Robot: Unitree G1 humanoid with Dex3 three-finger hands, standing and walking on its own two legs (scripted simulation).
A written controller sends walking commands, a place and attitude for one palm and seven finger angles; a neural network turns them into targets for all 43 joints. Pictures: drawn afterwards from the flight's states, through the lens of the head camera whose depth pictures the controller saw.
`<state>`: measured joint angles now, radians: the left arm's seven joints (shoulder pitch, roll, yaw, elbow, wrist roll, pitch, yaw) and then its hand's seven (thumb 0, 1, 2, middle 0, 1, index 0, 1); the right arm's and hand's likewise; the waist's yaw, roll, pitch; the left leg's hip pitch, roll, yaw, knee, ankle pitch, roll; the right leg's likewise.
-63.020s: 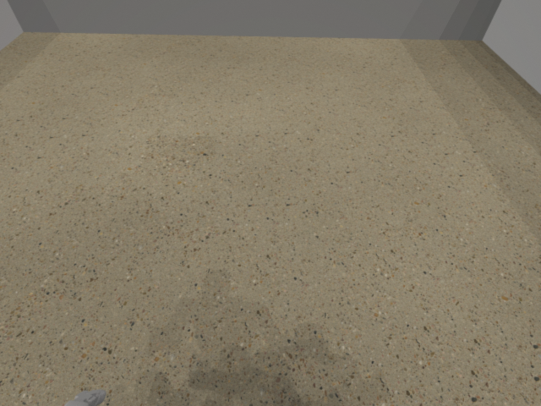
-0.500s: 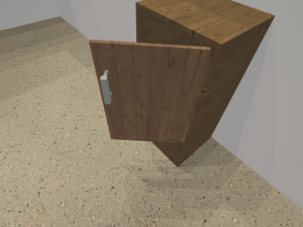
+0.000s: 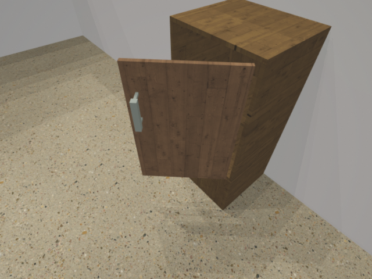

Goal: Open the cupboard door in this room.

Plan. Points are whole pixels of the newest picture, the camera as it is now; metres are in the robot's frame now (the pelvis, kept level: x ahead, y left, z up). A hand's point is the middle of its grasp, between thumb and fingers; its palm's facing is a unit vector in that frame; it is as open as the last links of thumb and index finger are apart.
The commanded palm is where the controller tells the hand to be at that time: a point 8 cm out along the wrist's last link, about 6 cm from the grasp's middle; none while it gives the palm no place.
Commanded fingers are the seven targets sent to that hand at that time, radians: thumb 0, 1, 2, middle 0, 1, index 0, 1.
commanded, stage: look again from close up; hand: left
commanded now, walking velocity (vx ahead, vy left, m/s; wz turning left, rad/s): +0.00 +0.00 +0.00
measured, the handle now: (137, 112) +0.62 +0.20 -0.02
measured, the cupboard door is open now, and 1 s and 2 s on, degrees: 46 46 46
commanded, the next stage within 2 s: shuffle to correct the standing spot in 0.42 s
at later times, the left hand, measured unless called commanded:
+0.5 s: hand out of the picture +0.00 +0.15 -0.18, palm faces +0.02 -0.99 -0.16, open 7.4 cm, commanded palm none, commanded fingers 0.00 0.90 0.90 -0.20 -0.30 -0.20 -0.30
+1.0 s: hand out of the picture +0.05 +0.17 -0.19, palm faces +0.03 -0.99 -0.15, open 7.4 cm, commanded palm none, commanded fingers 0.00 0.90 0.90 -0.20 -0.30 -0.20 -0.30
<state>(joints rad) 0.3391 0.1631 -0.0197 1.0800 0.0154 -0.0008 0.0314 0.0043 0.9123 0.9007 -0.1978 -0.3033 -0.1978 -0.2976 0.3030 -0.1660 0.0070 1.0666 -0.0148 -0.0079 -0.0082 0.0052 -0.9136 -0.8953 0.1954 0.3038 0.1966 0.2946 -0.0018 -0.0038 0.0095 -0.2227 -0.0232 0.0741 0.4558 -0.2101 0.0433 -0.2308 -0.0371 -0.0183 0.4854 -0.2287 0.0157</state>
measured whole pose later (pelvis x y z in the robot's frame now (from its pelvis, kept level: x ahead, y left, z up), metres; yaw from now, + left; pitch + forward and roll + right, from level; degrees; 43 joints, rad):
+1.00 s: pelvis +0.08 +0.01 +0.00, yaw -1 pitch -1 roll +0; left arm 0.33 0.15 0.02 1.11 0.01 0.01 0.03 0.01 0.91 0.90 -0.20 -0.30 -0.20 -0.30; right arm 0.36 -0.11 0.02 1.09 -0.03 -0.06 -0.04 0.00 -0.91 -0.90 0.19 0.30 0.19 0.29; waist -0.01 -0.04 0.05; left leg -0.13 -0.02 0.09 0.50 -0.35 0.06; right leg -0.32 -0.04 -0.05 0.79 -0.46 -0.02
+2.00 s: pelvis +0.06 -0.02 +0.00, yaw +1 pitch -2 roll +1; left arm 0.27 0.17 -0.01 1.11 0.00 -0.01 0.03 0.01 0.91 0.90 -0.20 -0.30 -0.20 -0.30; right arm 0.33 -0.17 0.02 1.11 -0.02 -0.01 -0.01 0.00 -0.91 -0.90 0.19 0.30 0.20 0.29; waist -0.01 0.01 0.05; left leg -0.12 -0.01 0.06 0.43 -0.28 0.01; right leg -0.26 -0.02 -0.07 0.46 -0.18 -0.02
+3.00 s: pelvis +0.04 -0.02 -0.09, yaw +2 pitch +13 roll +0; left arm 0.46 0.19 0.18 0.12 -0.28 -0.50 -0.32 0.01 0.54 0.75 -0.23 -0.54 -0.23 -0.53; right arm 0.13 -0.28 -0.06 0.44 0.02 -0.25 -0.02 0.01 -0.91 -0.90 0.19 0.30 0.19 0.29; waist 0.03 -0.05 -0.13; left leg -0.81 0.01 0.02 1.19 -0.61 0.01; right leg -0.92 -0.05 -0.10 1.14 -0.45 -0.04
